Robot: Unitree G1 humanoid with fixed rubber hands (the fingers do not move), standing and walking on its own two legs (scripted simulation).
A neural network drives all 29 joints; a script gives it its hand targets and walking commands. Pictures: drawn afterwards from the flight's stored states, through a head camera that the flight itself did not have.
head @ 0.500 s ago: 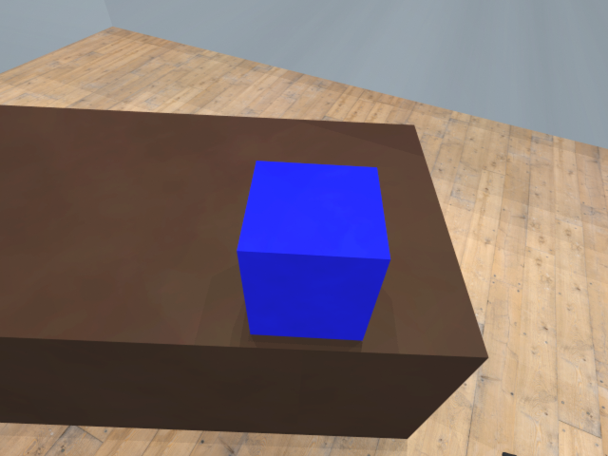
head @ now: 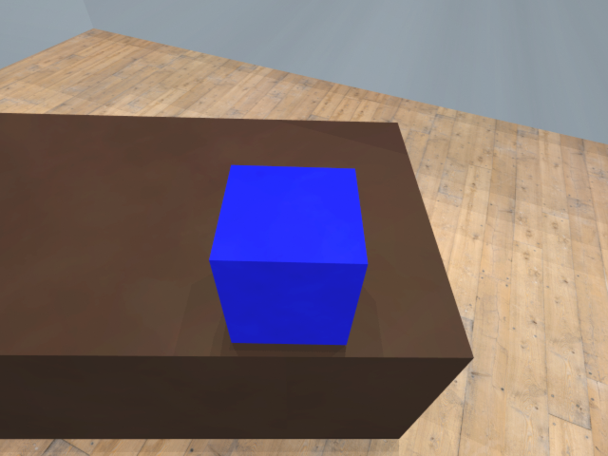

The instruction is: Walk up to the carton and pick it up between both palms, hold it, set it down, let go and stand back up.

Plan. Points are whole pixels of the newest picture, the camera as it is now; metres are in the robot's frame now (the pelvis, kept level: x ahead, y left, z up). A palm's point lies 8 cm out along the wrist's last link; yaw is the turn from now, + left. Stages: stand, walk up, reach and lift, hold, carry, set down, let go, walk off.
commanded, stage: walk up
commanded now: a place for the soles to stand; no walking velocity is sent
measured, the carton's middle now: (291, 258) +0.45 +0.03 -0.04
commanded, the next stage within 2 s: reach and lift in 0.40 s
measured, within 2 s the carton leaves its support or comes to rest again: neither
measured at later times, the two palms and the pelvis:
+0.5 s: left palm out of the picture +0.13 +0.32 -0.11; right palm out of the picture +0.10 -0.31 -0.11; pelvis -0.01 +0.01 -0.01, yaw +0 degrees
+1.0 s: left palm (85, 450) +0.16 +0.28 -0.07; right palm out of the picture +0.14 -0.28 -0.07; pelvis -0.01 +0.01 +0.00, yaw -2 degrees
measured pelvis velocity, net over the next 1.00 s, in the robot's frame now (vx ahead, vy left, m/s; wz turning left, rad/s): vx -0.01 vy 0.01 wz -0.03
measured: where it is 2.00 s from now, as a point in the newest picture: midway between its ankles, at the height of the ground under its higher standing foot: outside the picture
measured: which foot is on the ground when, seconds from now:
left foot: down 0.00-1.00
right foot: down 0.00-1.00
